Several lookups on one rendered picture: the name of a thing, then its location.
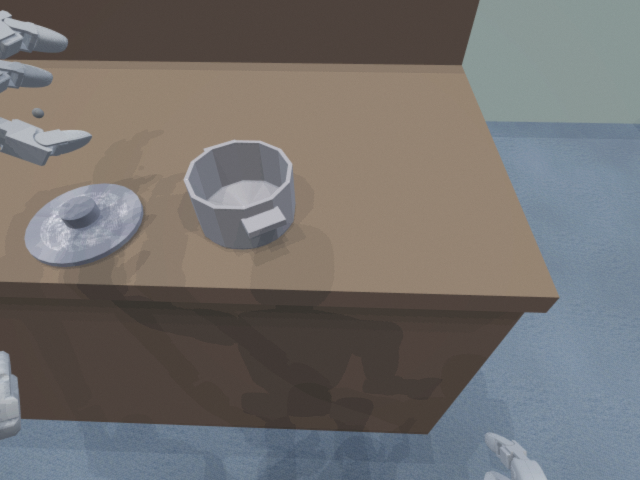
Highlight lid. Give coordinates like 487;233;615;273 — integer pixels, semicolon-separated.
24;183;143;267

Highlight robot left upper arm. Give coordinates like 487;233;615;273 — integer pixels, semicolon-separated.
0;351;21;440

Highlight robot left hand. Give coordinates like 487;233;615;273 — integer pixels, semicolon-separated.
0;10;92;166

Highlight table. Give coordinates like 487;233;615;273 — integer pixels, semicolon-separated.
0;0;560;434

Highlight pot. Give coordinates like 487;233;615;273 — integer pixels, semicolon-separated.
184;140;296;250

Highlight robot right hand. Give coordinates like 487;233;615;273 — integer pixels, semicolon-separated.
484;432;547;480

